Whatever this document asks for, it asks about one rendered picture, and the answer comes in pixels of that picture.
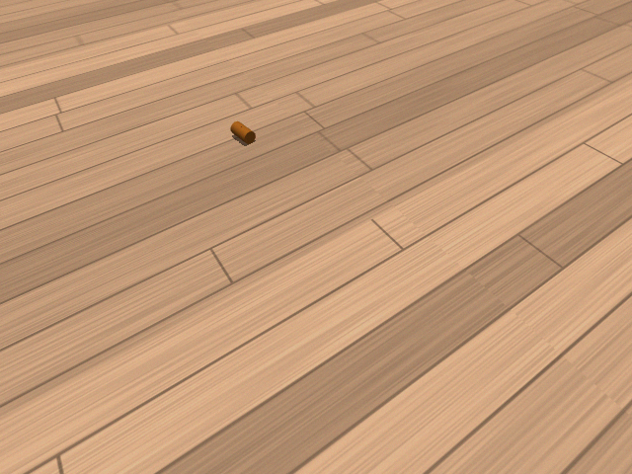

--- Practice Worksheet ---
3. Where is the can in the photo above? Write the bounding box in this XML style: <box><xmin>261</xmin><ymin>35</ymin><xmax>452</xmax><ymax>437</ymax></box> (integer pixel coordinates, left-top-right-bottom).
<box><xmin>230</xmin><ymin>121</ymin><xmax>256</xmax><ymax>144</ymax></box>

